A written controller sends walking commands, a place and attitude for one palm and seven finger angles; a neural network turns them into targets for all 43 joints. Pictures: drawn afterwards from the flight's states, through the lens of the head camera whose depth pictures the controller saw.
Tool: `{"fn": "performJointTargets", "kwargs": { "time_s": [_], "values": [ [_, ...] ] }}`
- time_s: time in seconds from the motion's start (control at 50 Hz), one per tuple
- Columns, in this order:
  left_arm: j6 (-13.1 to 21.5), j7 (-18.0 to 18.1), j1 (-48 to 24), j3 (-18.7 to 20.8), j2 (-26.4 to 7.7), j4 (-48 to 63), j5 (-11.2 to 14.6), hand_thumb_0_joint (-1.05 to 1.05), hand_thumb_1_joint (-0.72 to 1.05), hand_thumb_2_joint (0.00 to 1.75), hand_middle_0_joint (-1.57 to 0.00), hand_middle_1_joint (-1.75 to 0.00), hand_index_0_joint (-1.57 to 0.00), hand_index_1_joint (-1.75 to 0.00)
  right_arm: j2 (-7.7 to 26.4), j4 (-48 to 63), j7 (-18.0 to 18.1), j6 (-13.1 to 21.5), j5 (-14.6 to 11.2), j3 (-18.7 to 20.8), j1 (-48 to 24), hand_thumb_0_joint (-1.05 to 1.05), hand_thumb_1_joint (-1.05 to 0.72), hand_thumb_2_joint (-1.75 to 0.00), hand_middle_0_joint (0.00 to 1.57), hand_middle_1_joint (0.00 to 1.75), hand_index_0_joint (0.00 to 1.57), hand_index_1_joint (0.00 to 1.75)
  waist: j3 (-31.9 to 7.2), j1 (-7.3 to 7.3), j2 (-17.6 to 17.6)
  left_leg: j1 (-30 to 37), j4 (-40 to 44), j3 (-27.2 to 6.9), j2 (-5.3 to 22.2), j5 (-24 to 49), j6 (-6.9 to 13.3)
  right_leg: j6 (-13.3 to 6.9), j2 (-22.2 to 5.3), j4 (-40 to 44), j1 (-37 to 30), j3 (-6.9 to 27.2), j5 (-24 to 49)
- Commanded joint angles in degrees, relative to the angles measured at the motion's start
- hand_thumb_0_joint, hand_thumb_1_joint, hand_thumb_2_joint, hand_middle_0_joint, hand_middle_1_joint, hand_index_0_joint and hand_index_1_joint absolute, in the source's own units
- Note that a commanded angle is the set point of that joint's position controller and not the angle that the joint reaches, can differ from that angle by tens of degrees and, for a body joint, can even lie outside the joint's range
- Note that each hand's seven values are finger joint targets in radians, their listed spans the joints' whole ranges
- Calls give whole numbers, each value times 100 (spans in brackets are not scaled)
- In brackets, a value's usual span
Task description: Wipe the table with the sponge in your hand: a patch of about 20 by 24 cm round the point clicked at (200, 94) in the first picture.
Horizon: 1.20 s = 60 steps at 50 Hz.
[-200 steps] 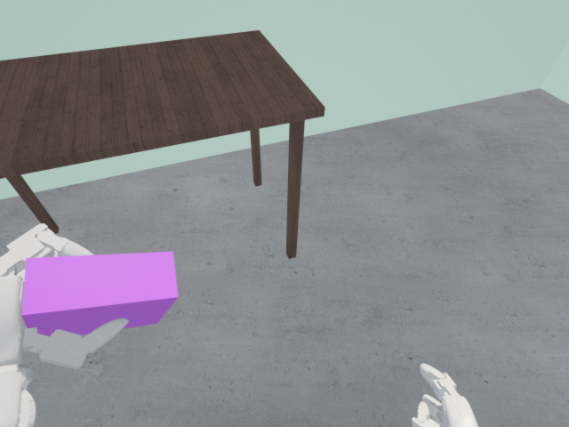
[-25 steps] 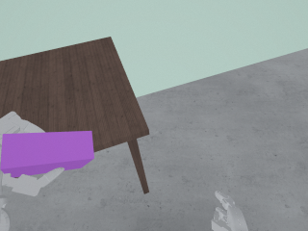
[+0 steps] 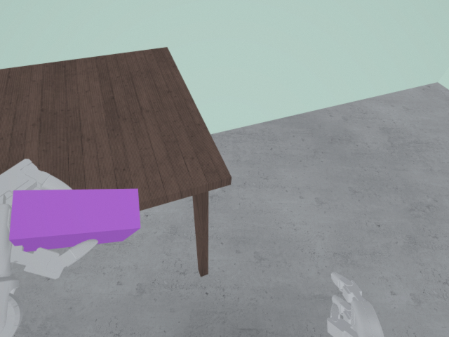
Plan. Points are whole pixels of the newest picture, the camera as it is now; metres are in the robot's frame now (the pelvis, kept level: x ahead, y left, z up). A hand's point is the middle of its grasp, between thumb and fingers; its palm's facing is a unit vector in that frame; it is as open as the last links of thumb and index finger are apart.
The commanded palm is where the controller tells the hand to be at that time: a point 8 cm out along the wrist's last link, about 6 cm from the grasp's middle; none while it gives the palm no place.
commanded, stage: come to a stop and stand still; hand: left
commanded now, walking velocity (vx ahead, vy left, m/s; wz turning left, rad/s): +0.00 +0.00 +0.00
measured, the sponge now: (97, 219) +0.24 +0.20 +0.14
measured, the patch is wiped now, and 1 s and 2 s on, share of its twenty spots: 0.00 0.00 0.00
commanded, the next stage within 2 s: look again from close up in 0.84 s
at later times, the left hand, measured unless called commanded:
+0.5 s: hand (13, 217) +0.22 +0.29 +0.16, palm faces +0.46 -0.82 -0.35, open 9.6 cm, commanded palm +0.15 +0.31 +0.18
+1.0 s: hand (30, 210) +0.23 +0.27 +0.17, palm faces +0.45 -0.82 -0.36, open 9.6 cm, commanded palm +0.17 +0.30 +0.18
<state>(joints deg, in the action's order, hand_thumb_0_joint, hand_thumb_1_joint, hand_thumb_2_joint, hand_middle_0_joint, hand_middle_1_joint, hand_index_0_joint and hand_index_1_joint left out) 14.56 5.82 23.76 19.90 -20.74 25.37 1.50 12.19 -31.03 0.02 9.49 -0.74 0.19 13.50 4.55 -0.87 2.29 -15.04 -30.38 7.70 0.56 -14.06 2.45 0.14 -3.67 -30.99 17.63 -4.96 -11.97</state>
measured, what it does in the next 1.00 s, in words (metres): stands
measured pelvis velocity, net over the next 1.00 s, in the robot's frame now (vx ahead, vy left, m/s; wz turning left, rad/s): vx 0.03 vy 0.01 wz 0.08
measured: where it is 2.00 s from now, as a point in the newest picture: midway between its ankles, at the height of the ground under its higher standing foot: outside the picture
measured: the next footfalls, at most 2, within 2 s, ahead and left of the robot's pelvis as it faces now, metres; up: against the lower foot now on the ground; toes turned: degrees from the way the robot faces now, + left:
none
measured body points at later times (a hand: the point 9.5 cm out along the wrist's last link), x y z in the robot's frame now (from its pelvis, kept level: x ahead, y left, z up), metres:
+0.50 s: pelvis +0.01 +0.02 +0.01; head +0.02 +0.04 +0.46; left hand +0.19 +0.33 +0.18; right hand +0.22 -0.17 -0.05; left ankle +0.03 +0.09 -0.73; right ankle +0.05 -0.11 -0.73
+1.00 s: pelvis +0.03 +0.01 +0.01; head +0.04 +0.02 +0.46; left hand +0.20 +0.31 +0.19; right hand +0.23 -0.20 -0.06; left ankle +0.03 +0.09 -0.73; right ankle +0.05 -0.11 -0.73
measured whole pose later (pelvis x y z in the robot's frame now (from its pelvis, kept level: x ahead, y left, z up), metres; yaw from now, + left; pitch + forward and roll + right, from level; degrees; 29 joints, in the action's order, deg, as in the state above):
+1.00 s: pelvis +0.03 +0.01 +0.01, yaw +5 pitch +0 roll -1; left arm 10.9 5.4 23.8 18.7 -19.8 23.7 1.9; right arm 11.4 -32.4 2.3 5.2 0.4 -1.6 12.4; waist 1.0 -1.7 0.3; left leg -10.6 -22.6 2.9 -0.6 -11.8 2.4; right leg 0.0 1.3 -18.5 9.4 0.3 -8.8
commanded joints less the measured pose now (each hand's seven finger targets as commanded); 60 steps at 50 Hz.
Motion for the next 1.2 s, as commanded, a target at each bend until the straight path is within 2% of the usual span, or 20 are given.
{"fn": "performJointTargets", "kwargs": {
  "time_s": [0.0,0.04,0.08,0.16,0.18,0.3,0.36,0.38,0.52,0.56,0.58,0.6,0.62,0.68,0.76,0.88,0.94,1.04,1.12,1.18],
  "values": [
    [374,224,-1103,1028,-1332,1261,41,0,10,130,-120,-160,-120,-160,672,838,139,355,40,183,-576,0,-90,-90,20,30,20,30,-578,-114,-702,-1002,1507,-1057,654,-1805,37,-114,67,342,-903,511,-1029],
    [381,194,-1239,930,-1219,1153,22,0,10,130,-120,-160,-120,-160,616,813,146,392,27,164,-545,0,-90,-90,20,30,20,30,-675,-114,-874,-852,1493,-1044,638,-1817,56,-139,142,366,-959,584,-852],
    [405,150,-1378,859,-1162,1260,29,0,10,130,-120,-160,-120,-160,582,784,144,440,54,137,-541,0,-90,-90,20,30,20,30,-803,-101,-844,-562,1428,-1056,570,-1626,20,-142,172,522,-928,672,-692],
    [361,83,-1193,469,-764,1024,-38,0,10,130,-120,-160,-120,-160,573,686,117,511,69,93,-488,0,-90,-90,20,30,20,30,-634,-108,-701,-593,1559,-1124,522,-1809,-14,-105,290,755,-915,817,-735],
    [338,54,-1187,326,-618,971,-45,0,10,130,-120,-160,-120,-160,563,668,111,526,66,89,-523,0,-90,-90,20,30,20,30,-609,-86,-724,-360,1561,-1082,488,-1677,-58,-108,336,848,-720,830,-674],
    [245,68,-1281,377,-719,863,-123,0,10,130,-120,-160,-120,-160,598,631,126,416,115,72,-503,0,-90,-90,20,30,20,30,-660,-76,-704,-224,1756,-1242,533,-1295,-153,-62,448,912,-839,809,-240],
    [230,78,-1274,429,-751,915,-111,0,10,130,-120,-160,-120,-160,606,668,149,342,122,81,-504,0,-90,-90,20,30,20,30,-760,-84,-547,-69,1633,-1135,439,-747,-202,-63,446,1016,-968,793,122],
    [223,70,-1302,512,-842,1001,-103,0,10,130,-120,-160,-120,-160,599,681,158,323,140,76,-569,0,-90,-90,20,30,20,30,-837,-81,-695,117,1581,-1063,402,-469,-250,-68,457,1012,-908,780,279],
    [185,57,-787,548,-846,1228,13,0,10,130,-120,-160,-120,-160,608,772,169,193,139,108,-571,0,-90,-90,20,30,20,30,-1299,-92,-691,494,1111,-865,219,1215,-359,-102,388,988,-1251,699,1361],
    [170,57,-617,536,-829,1237,47,0,10,130,-120,-160,-120,-160,620,785,176,145,119,125,-566,0,-90,-90,20,30,20,30,-1353,-81,-576,569,1019,-836,177,1502,-366,-106,367,1016,-1290,713,1638],
    [153,45,-540,562,-854,1221,53,0,10,130,-120,-160,-120,-160,621,778,176,133,130,115,-626,0,-90,-90,20,30,20,30,-1326,-70,-740,665,997,-794,156,1660,-414,-112,376,999,-1162,695,1672],
    [146,57,-511,582,-872,1234,67,0,10,130,-120,-160,-120,-160,621,781,187,95,120,117,-605,0,-90,-90,20,30,20,30,-1363,-74,-710,623,991,-826,188,1711,-413,-98,364,984,-1253,652,1694],
    [128,59,-425,589,-857,1161,90,0,10,130,-120,-160,-120,-160,613,792,199,62,108,122,-595,0,-90,-90,20,30,20,30,-1361,-76,-578,614,979,-824,190,1741,-403,-94,362,999,-1287,656,1766],
    [107,62,-461,596,-915,1254,105,0,10,130,-120,-160,-120,-160,629,805,229,12,105,123,-659,0,-90,-90,20,30,20,30,-1303,-59,-695,669,992,-788,161,1670,-399,-96,360,1048,-1179,695,1760],
    [70,84,-547,515,-867,1136,119,0,10,130,-120,-160,-120,-160,645,793,268,-44,88,135,-628,0,-90,-90,20,30,20,30,-1156,-57,-543,510,1147,-815,145,1077,-325,-60,369,1222,-1193,740,1407],
    [27,105,-599,519,-902,1189,109,0,10,130,-120,-160,-120,-160,630,799,304,-90,107,129,-662,0,-90,-90,20,30,20,30,-1150,-57,-574,491,1223,-791,111,817,-295,-45,379,1328,-1249,731,1240],
    [-2,111,-492,516,-873,1074,119,0,10,130,-120,-160,-120,-160,627,798,303,-113,101,140,-618,0,-90,-90,20,30,20,30,-1146,-59,-381,519,1207,-776,96,818,-270,-48,378,1421,-1253,782,1292],
    [-15,110,-512,497,-875,1110,110,0,10,130,-120,-160,-120,-160,634,791,309,-147,93,141,-622,0,-90,-90,20,30,20,30,-1109,-45,-586,429,1298,-790,73,713,-283,-37,416,1449,-1311,725,1165],
    [-48,115,-383,521,-888,1073,141,0,10,130,-120,-160,-120,-160,616,811,319,-172,80,138,-625,0,-90,-90,20,30,20,30,-1112,-50,-407,455,1278,-784,70,728,-261,-27,406,1492,-1304,733,1204],
    [-54,116,-417,531,-917,1153,134,0,10,130,-120,-160,-120,-160,630,805,317,-196,81,144,-643,0,-90,-90,20,30,20,30,-1147,-35,-536,414,1273,-804,48,861,-278,-30,402,1437,-1403,680,1322]
  ]
}}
